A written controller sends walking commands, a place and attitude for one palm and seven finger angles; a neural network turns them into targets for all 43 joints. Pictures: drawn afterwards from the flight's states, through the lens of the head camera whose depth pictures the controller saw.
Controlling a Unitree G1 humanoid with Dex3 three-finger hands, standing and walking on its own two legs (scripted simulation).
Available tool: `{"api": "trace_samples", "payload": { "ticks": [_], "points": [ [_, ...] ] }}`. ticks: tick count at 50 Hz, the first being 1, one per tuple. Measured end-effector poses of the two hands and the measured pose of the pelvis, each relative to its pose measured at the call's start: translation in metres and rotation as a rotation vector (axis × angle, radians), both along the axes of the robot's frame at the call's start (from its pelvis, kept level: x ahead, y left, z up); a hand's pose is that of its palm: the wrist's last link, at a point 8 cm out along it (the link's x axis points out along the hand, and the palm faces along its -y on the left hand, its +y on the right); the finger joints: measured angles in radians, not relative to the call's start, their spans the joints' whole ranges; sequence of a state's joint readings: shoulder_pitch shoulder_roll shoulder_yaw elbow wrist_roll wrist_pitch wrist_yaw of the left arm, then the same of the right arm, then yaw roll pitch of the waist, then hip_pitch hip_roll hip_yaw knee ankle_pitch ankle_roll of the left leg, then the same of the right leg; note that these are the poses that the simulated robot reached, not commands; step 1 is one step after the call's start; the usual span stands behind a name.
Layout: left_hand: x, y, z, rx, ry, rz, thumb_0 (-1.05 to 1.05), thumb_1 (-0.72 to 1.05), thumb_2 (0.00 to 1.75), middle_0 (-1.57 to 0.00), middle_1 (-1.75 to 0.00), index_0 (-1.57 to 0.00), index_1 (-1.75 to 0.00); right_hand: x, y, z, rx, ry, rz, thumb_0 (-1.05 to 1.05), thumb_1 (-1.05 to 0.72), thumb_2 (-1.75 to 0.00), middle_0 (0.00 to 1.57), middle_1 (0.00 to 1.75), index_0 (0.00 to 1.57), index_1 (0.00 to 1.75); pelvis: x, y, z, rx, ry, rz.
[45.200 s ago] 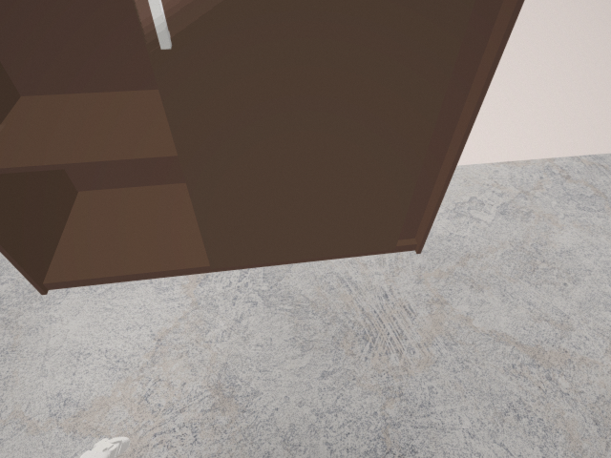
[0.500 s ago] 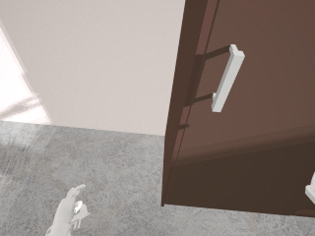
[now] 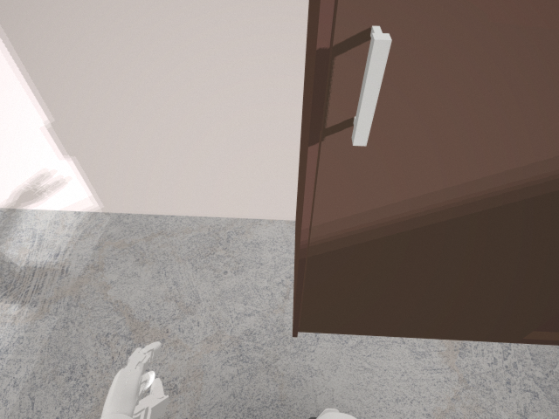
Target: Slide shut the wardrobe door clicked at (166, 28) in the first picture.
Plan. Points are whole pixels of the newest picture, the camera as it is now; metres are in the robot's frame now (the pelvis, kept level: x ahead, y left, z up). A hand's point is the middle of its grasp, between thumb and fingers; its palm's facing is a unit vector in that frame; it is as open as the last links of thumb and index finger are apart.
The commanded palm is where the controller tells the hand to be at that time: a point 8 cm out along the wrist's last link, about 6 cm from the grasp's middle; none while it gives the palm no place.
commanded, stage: step back with the hand held close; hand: right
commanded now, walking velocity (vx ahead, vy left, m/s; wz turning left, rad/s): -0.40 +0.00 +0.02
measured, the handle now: (367, 89) +0.50 -0.10 +0.24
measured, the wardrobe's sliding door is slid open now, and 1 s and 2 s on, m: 0.00 0.00 0.00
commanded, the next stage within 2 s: stop stepping back and stand still in 0.30 s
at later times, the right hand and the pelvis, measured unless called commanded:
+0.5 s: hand out of the picture +0.08 -0.28 +0.18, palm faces +0.54 +0.76 -0.35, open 7.4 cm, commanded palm +0.02 -0.31 +0.19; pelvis -0.11 +0.00 +0.00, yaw -3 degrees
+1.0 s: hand out of the picture +0.03 -0.27 +0.18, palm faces +0.48 +0.78 -0.40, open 7.4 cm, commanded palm -0.03 -0.31 +0.19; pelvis -0.17 -0.01 +0.01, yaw -1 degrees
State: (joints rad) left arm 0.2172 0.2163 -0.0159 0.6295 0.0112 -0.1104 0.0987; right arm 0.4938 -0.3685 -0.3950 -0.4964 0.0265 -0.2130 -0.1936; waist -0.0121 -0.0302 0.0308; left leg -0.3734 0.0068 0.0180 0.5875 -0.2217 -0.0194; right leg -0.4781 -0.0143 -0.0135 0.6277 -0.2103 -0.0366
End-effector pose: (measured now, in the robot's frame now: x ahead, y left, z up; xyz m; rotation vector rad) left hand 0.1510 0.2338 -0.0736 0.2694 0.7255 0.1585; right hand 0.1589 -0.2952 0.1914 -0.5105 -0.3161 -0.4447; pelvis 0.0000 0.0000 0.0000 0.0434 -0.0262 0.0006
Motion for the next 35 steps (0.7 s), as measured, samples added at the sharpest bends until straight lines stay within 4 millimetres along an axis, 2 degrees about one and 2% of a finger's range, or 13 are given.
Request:
{"api": "trace_samples", "payload": {
  "ticks": [5,12,16,19,23,29,32,35],
  "points": [
    [-0.013,0.0,0.001,-0.003,-0.027,0.002,0.01,0.9,0.9,-0.2,-0.3,-0.21,-0.3,-0.019,-0.004,0.008,-0.053,-0.018,0.0,0.02,-0.89,-0.9,0.21,0.3,0.21,0.3,-0.017,0.002,-0.002,0.016,-0.011,-0.036],
    [-0.027,-0.001,0.0,-0.004,-0.015,-0.052,0.01,0.9,0.9,-0.2,-0.3,-0.21,-0.3,-0.07,-0.004,0.01,-0.06,-0.023,-0.045,0.01,-0.89,-0.9,0.21,0.3,0.21,0.3,-0.042,0.004,-0.003,-0.032,-0.017,-0.04],
    [-0.039,-0.006,0.002,0.032,-0.008,-0.075,0.01,0.9,0.9,-0.2,-0.3,-0.21,-0.3,-0.087,-0.013,0.005,-0.007,-0.079,-0.059,0.01,-0.89,-0.9,0.21,0.3,0.21,0.3,-0.058,-0.005,-0.007,-0.033,-0.003,-0.049],
    [-0.048,-0.012,0.0,0.036,-0.035,-0.066,0.01,0.9,0.9,-0.2,-0.3,-0.21,-0.3,-0.096,-0.024,-0.002,-0.004,-0.095,-0.069,0.01,-0.89,-0.9,0.21,0.3,0.21,0.3,-0.079,-0.007,-0.013,-0.013,-0.018,-0.069],
    [-0.069,-0.023,0.006,-0.022,-0.068,-0.061,0.01,0.9,0.9,-0.2,-0.3,-0.21,-0.3,-0.115,-0.025,-0.006,0.024,-0.049,-0.074,0.02,-0.89,-0.9,0.21,0.3,0.21,0.3,-0.099,-0.003,-0.007,0.003,-0.017,-0.056],
    [-0.106,-0.025,0.006,-0.068,-0.058,-0.093,0.01,0.9,0.9,-0.2,-0.3,-0.21,-0.3,-0.147,0.0,0.005,0.005,-0.023,-0.025,0.02,-0.89,-0.9,0.21,0.3,0.21,0.3,-0.126,0.005,-0.001,-0.029,0.01,-0.023],
    [-0.129,-0.02,0.007,-0.055,-0.004,-0.077,0.01,0.9,0.9,-0.2,-0.3,-0.21,-0.3,-0.154,-0.002,0.014,0.016,-0.026,-0.02,0.02,-0.89,-0.9,0.21,0.3,0.21,0.3,-0.133,0.002,0.009,-0.042,0.001,-0.023],
    [-0.146,-0.01,0.007,-0.032,-0.002,-0.036,0.01,0.9,0.9,-0.2,-0.3,-0.21,-0.3,-0.156,-0.013,0.014,0.015,-0.029,-0.031,0.01,-0.89,-0.9,0.21,0.3,0.21,0.3,-0.137,-0.005,0.009,-0.029,0.005,-0.029]
  ]
}}
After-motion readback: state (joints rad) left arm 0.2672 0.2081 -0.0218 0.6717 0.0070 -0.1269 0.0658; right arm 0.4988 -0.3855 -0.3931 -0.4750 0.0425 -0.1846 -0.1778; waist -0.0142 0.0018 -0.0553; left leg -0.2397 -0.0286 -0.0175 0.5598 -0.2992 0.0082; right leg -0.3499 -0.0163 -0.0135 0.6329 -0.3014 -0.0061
